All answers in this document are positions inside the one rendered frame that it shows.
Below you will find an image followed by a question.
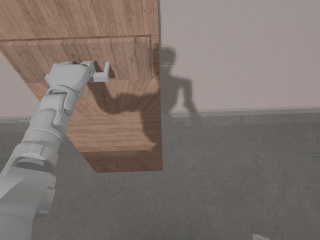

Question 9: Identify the robot left forearm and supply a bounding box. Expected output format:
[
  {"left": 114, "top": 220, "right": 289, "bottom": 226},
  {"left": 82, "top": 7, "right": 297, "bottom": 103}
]
[{"left": 0, "top": 85, "right": 77, "bottom": 185}]

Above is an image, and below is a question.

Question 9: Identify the left robot upper arm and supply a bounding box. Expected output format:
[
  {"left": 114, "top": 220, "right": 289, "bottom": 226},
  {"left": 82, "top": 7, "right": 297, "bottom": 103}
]
[{"left": 0, "top": 166, "right": 57, "bottom": 240}]

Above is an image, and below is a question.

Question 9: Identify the handle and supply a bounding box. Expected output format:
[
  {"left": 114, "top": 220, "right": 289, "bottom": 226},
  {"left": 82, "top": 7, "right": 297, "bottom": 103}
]
[{"left": 44, "top": 62, "right": 110, "bottom": 83}]

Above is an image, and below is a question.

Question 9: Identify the left robot hand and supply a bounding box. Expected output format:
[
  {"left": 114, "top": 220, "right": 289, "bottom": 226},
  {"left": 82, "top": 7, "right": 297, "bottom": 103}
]
[{"left": 48, "top": 61, "right": 96, "bottom": 99}]

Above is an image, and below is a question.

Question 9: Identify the drawer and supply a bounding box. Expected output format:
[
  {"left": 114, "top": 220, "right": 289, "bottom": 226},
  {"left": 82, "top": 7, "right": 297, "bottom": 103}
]
[{"left": 0, "top": 34, "right": 152, "bottom": 83}]

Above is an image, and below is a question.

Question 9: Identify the cabinet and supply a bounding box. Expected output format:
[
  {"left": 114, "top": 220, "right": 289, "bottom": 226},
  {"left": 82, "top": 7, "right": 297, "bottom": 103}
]
[{"left": 0, "top": 0, "right": 163, "bottom": 173}]

